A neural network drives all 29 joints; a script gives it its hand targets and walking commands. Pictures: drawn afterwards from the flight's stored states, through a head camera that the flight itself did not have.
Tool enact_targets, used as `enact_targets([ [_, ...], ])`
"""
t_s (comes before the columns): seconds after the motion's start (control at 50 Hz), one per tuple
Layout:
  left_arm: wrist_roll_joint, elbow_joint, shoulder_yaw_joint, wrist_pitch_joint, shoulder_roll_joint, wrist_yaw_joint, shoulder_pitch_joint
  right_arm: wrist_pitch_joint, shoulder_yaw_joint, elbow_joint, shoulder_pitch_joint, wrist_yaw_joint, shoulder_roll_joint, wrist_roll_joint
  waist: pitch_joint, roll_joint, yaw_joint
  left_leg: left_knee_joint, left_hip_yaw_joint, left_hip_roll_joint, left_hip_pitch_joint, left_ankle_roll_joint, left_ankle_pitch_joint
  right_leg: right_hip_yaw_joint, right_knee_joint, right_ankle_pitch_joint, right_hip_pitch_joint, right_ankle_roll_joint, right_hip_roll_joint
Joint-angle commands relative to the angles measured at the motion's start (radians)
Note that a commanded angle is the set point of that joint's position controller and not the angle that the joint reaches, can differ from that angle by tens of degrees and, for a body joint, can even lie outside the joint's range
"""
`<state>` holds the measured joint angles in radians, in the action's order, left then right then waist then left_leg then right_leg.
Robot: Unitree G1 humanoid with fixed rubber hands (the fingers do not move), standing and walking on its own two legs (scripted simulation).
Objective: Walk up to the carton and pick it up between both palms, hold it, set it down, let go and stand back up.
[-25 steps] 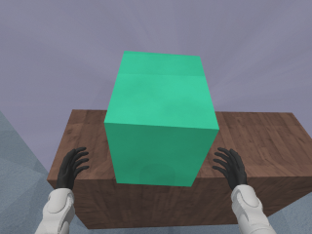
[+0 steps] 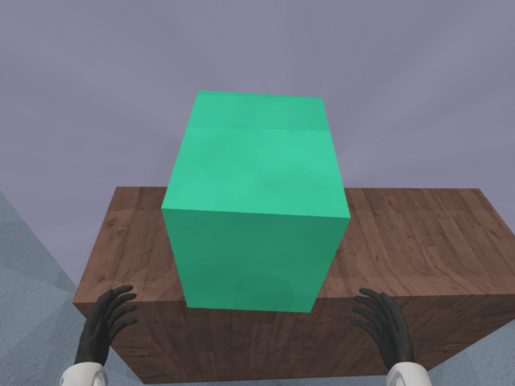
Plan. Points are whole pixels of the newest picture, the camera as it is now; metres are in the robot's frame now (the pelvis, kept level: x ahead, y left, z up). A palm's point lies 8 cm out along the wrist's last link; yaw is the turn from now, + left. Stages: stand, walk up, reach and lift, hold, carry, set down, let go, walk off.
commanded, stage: set down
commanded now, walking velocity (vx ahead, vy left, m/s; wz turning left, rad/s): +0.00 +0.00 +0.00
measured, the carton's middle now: (254, 202) +0.45 +0.02 +0.03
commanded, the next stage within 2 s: let go in 1.28 s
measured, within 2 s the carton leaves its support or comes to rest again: neither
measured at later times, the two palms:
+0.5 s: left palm (108, 352) +0.20 +0.23 -0.05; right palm (386, 336) +0.23 -0.20 -0.03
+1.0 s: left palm (110, 360) +0.19 +0.23 -0.06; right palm (383, 357) +0.21 -0.20 -0.05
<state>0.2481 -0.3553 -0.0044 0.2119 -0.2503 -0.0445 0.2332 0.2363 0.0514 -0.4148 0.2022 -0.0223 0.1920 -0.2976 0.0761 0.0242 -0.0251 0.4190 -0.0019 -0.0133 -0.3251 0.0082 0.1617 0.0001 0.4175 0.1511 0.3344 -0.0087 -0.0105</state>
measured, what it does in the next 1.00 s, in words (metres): stands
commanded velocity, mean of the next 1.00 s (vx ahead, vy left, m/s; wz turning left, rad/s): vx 0.00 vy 0.00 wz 0.00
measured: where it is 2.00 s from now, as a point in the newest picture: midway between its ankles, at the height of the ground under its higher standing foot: outside the picture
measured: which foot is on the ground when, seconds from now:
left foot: down 0.00-1.00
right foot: down 0.00-1.00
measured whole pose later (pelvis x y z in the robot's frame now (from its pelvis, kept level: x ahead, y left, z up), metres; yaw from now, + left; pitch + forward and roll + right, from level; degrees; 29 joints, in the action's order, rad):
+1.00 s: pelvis +0.04 +0.00 +0.00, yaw +0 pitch +3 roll +0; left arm 0.12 -0.40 0.00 0.04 -0.22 0.00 0.28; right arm 0.29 0.05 -0.57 0.24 -0.03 0.17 -0.16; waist 0.02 0.03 -0.03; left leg 0.41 0.00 -0.01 -0.25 0.01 0.22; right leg 0.00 0.40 0.20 0.25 -0.01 -0.01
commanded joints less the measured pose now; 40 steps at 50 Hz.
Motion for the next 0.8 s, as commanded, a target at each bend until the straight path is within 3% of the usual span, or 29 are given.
enact_targets([
  [0.0,-0.011,0.024,0.009,-0.025,-0.132,0.011,-0.133,-0.005,-0.055,0.190,-0.074,0.012,0.092,0.087,-0.027,0.028,-0.012,-0.109,-0.025,0.026,0.198,-0.021,0.175,-0.068,-0.146,0.313,-0.112,-0.022,0.035],
  [0.04,-0.031,0.086,0.029,-0.026,-0.127,-0.004,-0.113,0.005,-0.058,0.194,-0.065,0.007,0.102,0.096,0.004,-0.024,-0.030,-0.121,-0.036,0.028,0.214,-0.005,0.156,-0.048,-0.144,0.292,-0.146,-0.024,0.032],
  [0.06,-0.016,0.191,0.008,-0.018,-0.118,-0.018,-0.107,0.023,-0.078,0.268,-0.049,-0.001,0.108,0.068,0.041,-0.053,-0.016,-0.117,-0.009,0.010,0.212,-0.003,0.109,-0.039,-0.122,0.215,-0.163,-0.032,0.022],
  [0.08,-0.027,0.081,0.008,-0.037,-0.110,0.000,-0.089,0.008,-0.062,0.173,-0.035,0.002,0.114,0.091,0.005,-0.016,0.001,-0.116,-0.019,0.023,0.184,-0.007,0.149,-0.045,-0.133,0.253,-0.148,-0.023,0.018],
  [0.1,-0.067,0.026,0.011,-0.063,-0.084,-0.007,-0.082,-0.005,-0.071,0.057,-0.040,-0.010,0.120,0.105,-0.021,-0.075,-0.001,-0.127,-0.012,0.017,0.209,0.011,0.134,-0.030,-0.139,0.254,-0.147,-0.027,0.010],
  [0.12,-0.051,0.112,0.023,-0.050,-0.097,-0.003,-0.061,0.005,-0.055,0.149,-0.013,-0.004,0.114,0.103,0.033,-0.012,-0.004,-0.113,-0.020,0.013,0.219,0.006,0.086,-0.032,-0.134,0.177,-0.187,-0.024,0.004],
  [0.14,-0.055,0.128,0.031,-0.050,-0.108,-0.005,-0.077,0.009,-0.057,0.135,-0.013,-0.002,0.095,0.105,0.036,-0.055,-0.016,-0.106,-0.020,0.018,0.222,0.003,0.090,-0.035,-0.125,0.185,-0.198,-0.020,0.013],
  [0.16,-0.066,0.075,0.022,-0.065,-0.110,0.003,-0.039,-0.001,-0.069,0.107,0.000,0.001,0.107,0.111,-0.007,-0.030,-0.010,-0.105,-0.020,0.023,0.220,0.000,0.082,-0.036,-0.132,0.180,-0.166,-0.023,0.010],
  [0.2,-0.055,0.203,0.031,-0.044,-0.108,-0.008,-0.030,0.029,-0.063,0.179,0.011,-0.005,0.113,0.071,0.067,-0.044,-0.022,-0.083,-0.020,0.021,0.245,0.006,-0.036,-0.028,-0.105,0.076,-0.215,-0.029,0.005],
  [0.22,-0.106,0.076,0.033,-0.075,-0.073,0.002,-0.011,0.008,-0.062,0.030,0.011,-0.005,0.120,0.109,-0.026,-0.059,-0.001,-0.102,-0.009,0.014,0.251,0.013,-0.002,-0.017,-0.124,0.106,-0.200,-0.029,-0.003],
  [0.24,-0.085,0.119,0.036,-0.066,-0.089,0.007,0.007,0.029,-0.054,0.105,0.036,-0.004,0.110,0.091,0.013,-0.072,-0.007,-0.103,-0.019,0.019,0.252,0.014,-0.050,-0.013,-0.119,0.066,-0.214,-0.024,-0.004],
  [0.28,-0.092,0.161,0.045,-0.072,-0.100,0.008,0.010,0.028,-0.045,0.094,0.049,-0.006,0.101,0.092,0.050,-0.043,-0.019,-0.088,-0.015,0.023,0.269,0.010,-0.095,-0.017,-0.117,0.035,-0.236,-0.019,-0.002],
  [0.32,-0.115,0.108,0.057,-0.070,-0.083,0.014,0.030,0.034,-0.058,0.010,0.056,-0.007,0.106,0.101,0.025,-0.063,-0.004,-0.065,-0.018,0.024,0.298,0.024,-0.149,-0.024,-0.118,-0.013,-0.206,-0.027,-0.006],
  [0.34,-0.092,0.219,0.060,-0.051,-0.090,0.016,0.056,0.066,-0.062,0.134,0.084,0.002,0.090,0.097,0.092,-0.058,-0.014,-0.065,-0.014,0.026,0.323,0.023,-0.218,-0.016,-0.108,-0.082,-0.218,-0.022,-0.009],
  [0.36,-0.116,0.084,0.047,-0.071,-0.063,0.031,0.069,0.047,-0.045,-0.014,0.096,0.001,0.081,0.114,0.003,-0.073,-0.003,-0.063,-0.013,0.027,0.301,0.035,-0.223,-0.020,-0.126,-0.088,-0.213,-0.028,-0.011],
  [0.4,-0.140,0.133,0.073,-0.066,-0.070,0.025,0.070,0.066,-0.039,-0.018,0.095,0.000,0.086,0.118,0.041,-0.082,-0.007,-0.054,-0.008,0.027,0.348,0.043,-0.289,-0.009,-0.114,-0.133,-0.216,-0.021,-0.019],
  [0.42,-0.157,0.114,0.066,-0.068,-0.060,0.024,0.104,0.071,-0.060,-0.076,0.136,-0.004,0.102,0.114,0.037,-0.089,0.016,-0.047,-0.008,0.026,0.337,0.054,-0.343,-0.001,-0.117,-0.170,-0.237,-0.026,-0.027],
  [0.44,-0.165,0.105,0.071,-0.072,-0.044,0.024,0.087,0.070,-0.054,-0.097,0.098,-0.011,0.109,0.125,0.036,-0.111,-0.010,-0.056,-0.011,0.022,0.361,0.058,-0.336,-0.006,-0.125,-0.148,-0.214,-0.032,-0.024],
  [0.46,-0.155,0.072,0.075,-0.083,-0.054,0.035,0.093,0.070,-0.035,-0.113,0.103,-0.006,0.103,0.121,0.055,-0.070,-0.012,-0.045,-0.011,0.019,0.356,0.056,-0.342,-0.013,-0.128,-0.159,-0.222,-0.026,-0.025],
  [0.48,-0.134,0.165,0.085,-0.053,-0.062,0.034,0.110,0.092,-0.030,-0.017,0.115,0.000,0.105,0.106,0.098,-0.036,-0.022,-0.043,-0.021,0.025,0.371,0.055,-0.382,-0.009,-0.122,-0.227,-0.239,-0.021,-0.028],
  [0.5,-0.140,0.168,0.084,-0.045,-0.071,0.028,0.095,0.111,-0.047,-0.018,0.096,-0.010,0.114,0.095,0.095,-0.068,-0.030,-0.037,-0.007,0.027,0.371,0.053,-0.367,-0.003,-0.115,-0.207,-0.213,-0.023,-0.030],
  [0.54,-0.193,0.045,0.098,-0.068,-0.063,0.026,0.084,0.098,-0.045,-0.154,0.063,-0.010,0.099,0.151,0.011,-0.094,-0.005,-0.041,-0.011,0.019,0.358,0.061,-0.334,-0.008,-0.111,-0.168,-0.198,-0.027,-0.021],
  [0.56,-0.166,0.173,0.084,-0.046,-0.072,0.009,0.069,0.123,-0.057,-0.064,0.064,-0.015,0.120,0.115,0.075,-0.088,-0.014,-0.040,-0.004,0.014,0.374,0.060,-0.367,0.005,-0.113,-0.199,-0.220,-0.026,-0.033],
  [0.58,-0.176,0.099,0.071,-0.060,-0.060,0.022,0.095,0.116,-0.056,-0.127,0.098,-0.008,0.105,0.141,0.032,-0.067,0.011,-0.042,-0.003,0.016,0.366,0.061,-0.356,0.007,-0.115,-0.198,-0.211,-0.025,-0.029],
  [0.66,-0.197,0.068,0.073,-0.078,-0.042,0.019,0.068,0.122,-0.043,-0.148,0.052,-0.023,0.108,0.141,0.012,-0.112,-0.010,-0.061,-0.009,0.014,0.375,0.069,-0.330,0.016,-0.116,-0.131,-0.203,-0.034,-0.031],
  [0.7,-0.191,-0.020,0.078,-0.101,-0.051,0.045,0.077,0.105,-0.024,-0.187,0.093,-0.005,0.078,0.168,-0.040,-0.046,0.020,-0.057,-0.027,0.015,0.346,0.049,-0.284,0.002,-0.147,-0.129,-0.202,-0.028,-0.015],
  [0.74,-0.162,0.060,0.082,-0.105,-0.086,0.040,0.017,0.103,-0.050,-0.117,0.038,-0.002,0.062,0.183,0.003,-0.044,0.018,-0.057,-0.031,0.029,0.344,0.037,-0.225,0.011,-0.136,-0.098,-0.200,-0.015,-0.007],
  [0.76,-0.168,0.082,0.095,-0.105,-0.096,0.038,0.022,0.109,-0.036,-0.123,0.045,0.002,0.062,0.177,-0.005,-0.057,-0.007,-0.062,-0.027,0.020,0.341,0.041,-0.247,0.009,-0.133,-0.122,-0.212,-0.021,-0.002],
  [0.78,-0.177,0.069,0.085,-0.122,-0.063,0.028,0.006,0.101,-0.048,-0.137,0.015,-0.009,0.082,0.180,0.012,-0.107,0.007,-0.059,-0.023,0.020,0.350,0.046,-0.221,0.009,-0.129,-0.073,-0.175,-0.031,-0.010],
])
